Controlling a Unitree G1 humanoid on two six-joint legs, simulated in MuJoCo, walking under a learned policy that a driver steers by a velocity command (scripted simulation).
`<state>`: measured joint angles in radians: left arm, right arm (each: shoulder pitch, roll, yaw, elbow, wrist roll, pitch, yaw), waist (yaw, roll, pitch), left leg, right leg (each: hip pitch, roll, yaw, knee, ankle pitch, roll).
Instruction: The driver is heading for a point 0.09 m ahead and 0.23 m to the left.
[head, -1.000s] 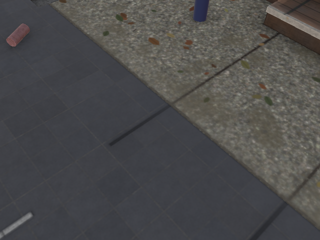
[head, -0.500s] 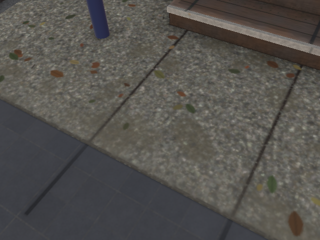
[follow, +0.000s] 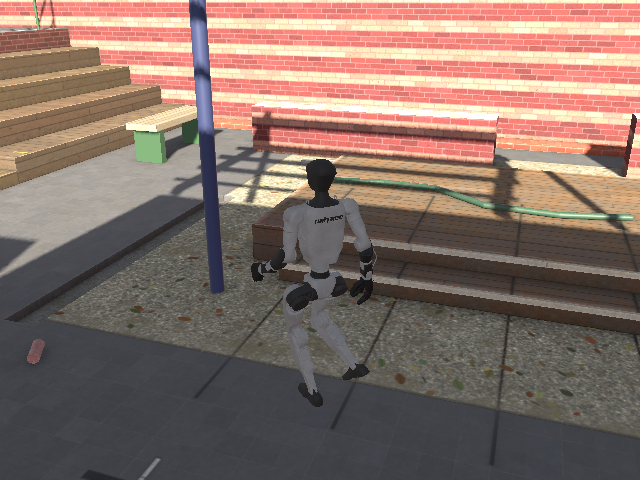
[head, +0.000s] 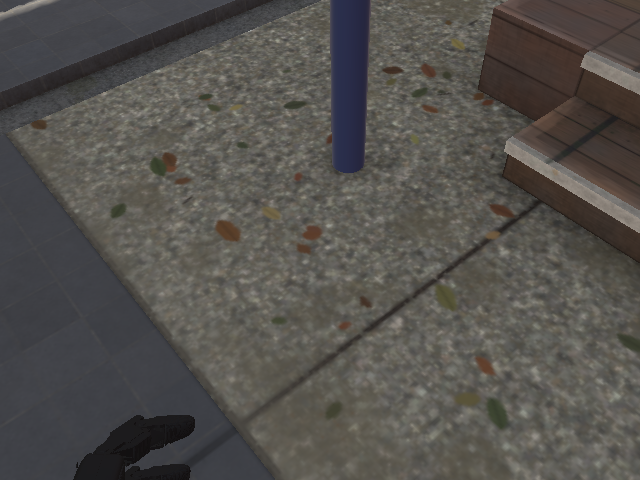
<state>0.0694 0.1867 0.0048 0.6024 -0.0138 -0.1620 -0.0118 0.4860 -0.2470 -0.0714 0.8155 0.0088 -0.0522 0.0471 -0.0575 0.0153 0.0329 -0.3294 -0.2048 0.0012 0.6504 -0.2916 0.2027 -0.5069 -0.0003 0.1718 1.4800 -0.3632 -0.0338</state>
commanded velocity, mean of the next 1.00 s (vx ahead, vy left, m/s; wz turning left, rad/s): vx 0.54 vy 0.00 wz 0.84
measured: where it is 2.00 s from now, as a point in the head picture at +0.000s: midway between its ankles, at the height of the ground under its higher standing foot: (244, 418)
